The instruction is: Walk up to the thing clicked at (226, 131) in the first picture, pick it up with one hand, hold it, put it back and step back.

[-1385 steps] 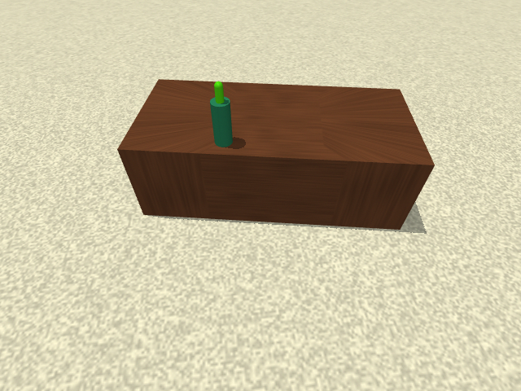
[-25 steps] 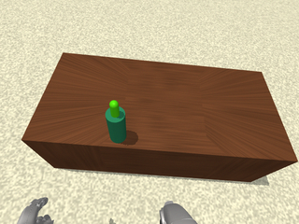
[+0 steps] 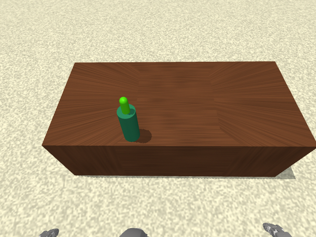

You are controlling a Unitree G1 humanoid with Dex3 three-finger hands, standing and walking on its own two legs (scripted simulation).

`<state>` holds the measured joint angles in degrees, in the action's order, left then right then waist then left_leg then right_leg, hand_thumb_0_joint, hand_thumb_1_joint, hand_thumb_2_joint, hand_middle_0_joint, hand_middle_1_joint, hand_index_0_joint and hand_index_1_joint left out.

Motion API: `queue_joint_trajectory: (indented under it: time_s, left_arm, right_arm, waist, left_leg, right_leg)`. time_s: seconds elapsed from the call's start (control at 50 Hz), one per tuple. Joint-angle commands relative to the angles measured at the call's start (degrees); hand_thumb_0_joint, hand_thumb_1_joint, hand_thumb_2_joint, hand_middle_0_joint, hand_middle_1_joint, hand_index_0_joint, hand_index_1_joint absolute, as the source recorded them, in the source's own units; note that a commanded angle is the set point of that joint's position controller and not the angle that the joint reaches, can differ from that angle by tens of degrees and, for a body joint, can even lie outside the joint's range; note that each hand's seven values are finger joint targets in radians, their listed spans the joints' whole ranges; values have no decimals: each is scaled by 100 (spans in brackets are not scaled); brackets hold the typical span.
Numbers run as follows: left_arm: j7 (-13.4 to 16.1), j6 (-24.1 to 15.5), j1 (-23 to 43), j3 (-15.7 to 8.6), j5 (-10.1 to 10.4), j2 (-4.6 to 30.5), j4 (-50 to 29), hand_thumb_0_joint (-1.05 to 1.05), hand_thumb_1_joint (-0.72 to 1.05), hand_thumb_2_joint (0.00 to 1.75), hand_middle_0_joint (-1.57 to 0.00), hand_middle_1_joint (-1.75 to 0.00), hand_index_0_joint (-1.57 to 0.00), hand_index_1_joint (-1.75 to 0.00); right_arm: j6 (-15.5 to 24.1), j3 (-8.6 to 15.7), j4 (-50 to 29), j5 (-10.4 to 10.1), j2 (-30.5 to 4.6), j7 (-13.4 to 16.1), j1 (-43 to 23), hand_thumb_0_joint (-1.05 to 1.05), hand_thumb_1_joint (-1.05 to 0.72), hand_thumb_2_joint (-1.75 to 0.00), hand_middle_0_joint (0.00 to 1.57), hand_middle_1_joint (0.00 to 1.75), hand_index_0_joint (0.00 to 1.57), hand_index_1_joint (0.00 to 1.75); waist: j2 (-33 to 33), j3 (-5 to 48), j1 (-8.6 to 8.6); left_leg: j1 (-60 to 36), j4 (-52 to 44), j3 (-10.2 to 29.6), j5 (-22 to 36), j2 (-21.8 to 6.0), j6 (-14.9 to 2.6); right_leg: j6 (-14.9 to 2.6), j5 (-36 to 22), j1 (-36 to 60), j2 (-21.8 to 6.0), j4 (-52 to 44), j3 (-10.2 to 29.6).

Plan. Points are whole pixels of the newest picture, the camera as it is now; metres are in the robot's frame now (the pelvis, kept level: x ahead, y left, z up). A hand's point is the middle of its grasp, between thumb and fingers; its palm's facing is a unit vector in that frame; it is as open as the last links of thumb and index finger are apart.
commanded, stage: step back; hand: left
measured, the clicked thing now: (128, 119) +0.59 +0.15 -0.21
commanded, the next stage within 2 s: none
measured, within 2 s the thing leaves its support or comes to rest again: neither
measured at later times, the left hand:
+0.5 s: hand out of the picture -0.05 +0.27 -0.16, palm faces -0.05 -0.92 -0.38, open 7.4 cm
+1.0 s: hand out of the picture -0.14 +0.21 -0.15, palm faces +0.04 -0.92 -0.38, open 7.4 cm
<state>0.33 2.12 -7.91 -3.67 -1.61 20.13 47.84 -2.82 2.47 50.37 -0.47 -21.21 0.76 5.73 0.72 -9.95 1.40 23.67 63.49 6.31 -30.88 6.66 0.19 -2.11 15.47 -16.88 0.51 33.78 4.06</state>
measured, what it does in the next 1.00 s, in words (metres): walks backwards: left foot, then right foot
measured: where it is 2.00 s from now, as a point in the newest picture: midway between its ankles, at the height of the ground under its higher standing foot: outside the picture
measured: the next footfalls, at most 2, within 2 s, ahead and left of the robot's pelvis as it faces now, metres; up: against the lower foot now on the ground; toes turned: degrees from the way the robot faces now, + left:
left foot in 0.16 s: -0.03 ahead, +0.14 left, +0.00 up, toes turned +0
right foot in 0.56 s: -0.14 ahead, -0.15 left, +0.00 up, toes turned +0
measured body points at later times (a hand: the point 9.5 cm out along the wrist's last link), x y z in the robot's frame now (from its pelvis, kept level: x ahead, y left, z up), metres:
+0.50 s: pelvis -0.13 -0.01 -0.01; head -0.06 +0.01 +0.43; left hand -0.05 +0.32 -0.14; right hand -0.01 -0.33 -0.10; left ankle -0.07 +0.14 -0.73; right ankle -0.18 -0.16 -0.70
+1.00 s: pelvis -0.29 -0.06 -0.02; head -0.23 -0.04 +0.43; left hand -0.15 +0.26 -0.12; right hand -0.20 -0.36 -0.14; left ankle -0.29 +0.07 -0.73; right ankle -0.19 -0.15 -0.72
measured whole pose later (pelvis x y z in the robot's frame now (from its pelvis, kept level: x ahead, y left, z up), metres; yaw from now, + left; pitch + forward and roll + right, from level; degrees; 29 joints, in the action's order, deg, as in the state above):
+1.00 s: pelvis -0.29 -0.06 -0.02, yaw +2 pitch -3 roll +3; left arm 0.6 4.0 -4.7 -4.1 -1.3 22.3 42.3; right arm -1.7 2.1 50.0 1.9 -20.1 0.7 11.7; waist 4.5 -11.7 0.5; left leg 14.3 37.1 -0.4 -19.4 3.6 -0.9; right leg -1.4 22.4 -26.6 -0.9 46.6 1.5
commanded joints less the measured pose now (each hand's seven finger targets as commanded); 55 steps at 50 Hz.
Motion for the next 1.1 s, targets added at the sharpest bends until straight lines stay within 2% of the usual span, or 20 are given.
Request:
queue_joint_trajectory:
  time_s: [0.0,0.1,0.14,0.16,0.18,0.2,0.26,0.42,0.5,0.54,0.56,0.58,0.6,0.66,0.82,0.9,0.94,0.96,1.02,1.08]
  left_arm:
    - [129,-83,32,-398,-56,1292,-693,0,90,90,-20,-30,-20,-30]
    - [81,80,-47,-396,35,1398,-820,0,90,90,-20,-30,-20,-30]
    - [30,159,-28,-325,88,1178,-941,0,90,90,-20,-30,-20,-30]
    - [38,151,-147,-299,96,931,-953,0,90,90,-20,-30,-20,-30]
    - [129,148,142,-423,-6,1220,-946,0,90,90,-20,-30,-20,-30]
    - [146,137,312,-451,-40,1355,-935,0,90,90,-20,-30,-20,-30]
    - [41,128,-390,-512,79,1282,-624,0,90,90,-20,-30,-20,-30]
    - [-26,37,-198,-455,-5,1179,-741,0,90,90,-20,-30,-20,-30]
    - [-54,-25,-885,-442,7,1077,-355,0,90,90,-20,-30,-20,-30]
    - [-47,-72,-1183,-519,-74,1325,-155,0,90,90,-20,-30,-20,-30]
    - [-53,-91,-1111,-666,-153,1898,-256,0,90,90,-20,-30,-20,-30]
    - [-52,-43,-515,-746,-124,2447,-538,0,90,90,-20,-30,-20,-30]
    - [-22,-60,-112,-737,-102,2414,-699,0,90,90,-20,-30,-20,-30]
    - [34,-90,451,-514,-66,1531,-811,0,90,90,-20,-30,-20,-30]
    - [181,-16,-306,-485,-88,1355,-870,0,90,90,-20,-30,-20,-30]
    - [88,120,36,-396,40,1391,-1010,0,90,90,-20,-30,-20,-30]
    - [56,125,-34,-289,84,1045,-1042,0,90,90,-20,-30,-20,-30]
    - [133,129,372,-429,44,1310,-1060,0,90,90,-20,-30,-20,-30]
    - [55,173,33,-484,94,1304,-712,0,90,90,-20,-30,-20,-30]
    - [11,138,-369,-467,84,1283,-497,0,90,90,-20,-30,-20,-30]
  right_arm:
    - [189,216,-391,3,-1083,159,400,0,-90,-90,20,30,20,30]
    - [320,293,-348,125,-982,164,745,0,-90,-90,20,30,20,30]
    - [353,457,-365,286,-1307,162,721,0,-90,-90,20,30,20,30]
    - [343,587,-444,361,-1893,136,487,0,-90,-90,20,30,20,30]
    - [335,638,-542,261,-2225,94,429,0,-90,-90,20,30,20,30]
    - [371,648,-598,251,-2222,113,193,0,-90,-90,20,30,20,30]
    - [404,414,-732,287,-1433,126,-364,0,-90,-90,20,30,20,30]
    - [352,533,-814,215,-1531,159,555,0,-90,-90,20,30,20,30]
    - [218,535,-983,193,-1719,121,66,0,-90,-90,20,30,20,30]
    - [139,424,-1025,106,-1446,101,-56,0,-90,-90,20,30,20,30]
    - [123,350,-1129,70,-1126,114,-34,0,-90,-90,20,30,20,30]
    - [110,395,-1149,47,-1141,243,-170,0,-90,-90,20,30,20,30]
    - [108,511,-990,73,-1404,277,-87,0,-90,-90,20,30,20,30]
    - [160,367,-590,-15,-1310,190,534,0,-90,-90,20,30,20,30]
    - [321,260,-685,150,-1021,188,630,0,-90,-90,20,30,20,30]
    - [333,367,-405,203,-1110,153,1236,0,-90,-90,20,30,20,30]
    - [298,543,-543,298,-1959,120,820,0,-90,-90,20,30,20,30]
    - [281,593,-664,299,-2344,90,607,0,-90,-90,20,30,20,30]
    - [329,392,-753,364,-1612,141,-37,0,-90,-90,20,30,20,30]
    - [297,369,-796,300,-1457,117,-88,0,-90,-90,20,30,20,30]
  waist:
    - [614,1296,50]
    - [994,1626,-121]
    - [348,1453,-114]
    - [-1109,1282,-59]
    - [-1153,1097,-356]
    - [-1250,896,-351]
    - [-828,849,224]
    - [-1080,1379,-359]
    - [-1374,1607,-39]
    - [-833,1540,115]
    - [781,1261,125]
    - [1682,975,283]
    - [1648,527,193]
    - [830,638,-307]
    - [1064,1515,206]
    - [733,1704,-104]
    - [-1107,1427,-3]
    - [-1480,1177,-348]
    - [-617,818,84]
    - [-813,812,131]
  left_leg:
    - [171,-680,-188,48,-113,105]
    - [-674,-4046,-696,1553,-487,37]
    - [-1697,-4378,324,2791,-1160,-166]
    - [-2165,-4528,1946,3558,-2419,-684]
    - [-981,-4511,2288,3633,-3232,-1576]
    - [-483,-4663,2621,3320,-3430,-1850]
    - [-1213,-4097,487,4220,-2015,-1087]
    - [-2429,-3450,440,4465,-2180,-1455]
    - [-1497,-2992,193,3732,-1984,-1133]
    - [-432,-2494,33,2493,-1544,-609]
    - [832,-1484,-168,988,-592,-206]
    - [572,-191,-76,-597,-86,-16]
    - [218,556,256,-620,-330,3]
    - [451,684,295,308,-14,-53]
    - [389,-2151,-306,164,-522,45]
    - [-1094,-3990,-509,2167,-553,-198]
    - [-1711,-4326,1956,3013,-2427,-1121]
    - [-413,-4561,2640,3119,-3266,-1936]
    - [-227,-4207,958,3714,-2296,-1489]
    - [-493,-4088,547,3206,-2035,-1310]
  right_leg:
    - [-1008,-3380,1271,-989,-546,860]
    - [-623,-3140,1710,-820,382,677]
    - [-205,-1369,71,-344,809,684]
    - [18,1173,-1403,637,1784,360]
    - [161,2209,-974,632,2828,636]
    - [168,2084,-839,380,3497,844]
    - [142,1174,-1290,627,4018,910]
    - [502,1391,-1090,195,1925,339]
    - [268,368,329,32,-341,-305]
    - [77,-501,1125,-84,-1032,18]
    - [-319,-482,1121,-1179,-1238,1862]
    - [-1363,-235,-387,-2261,-1713,2827]
    - [-1557,130,-1331,-2457,-1992,3149]
    - [-840,-1524,-312,-1158,-997,929]
    - [-1018,-3243,1941,-1469,-127,953]
    - [-506,-1943,881,-1121,390,707]
    - [30,1090,-1206,191,1711,-119]
    - [164,2340,-797,290,2987,230]
    - [132,1499,-705,496,4090,774]
    - [250,1316,-756,505,3751,374]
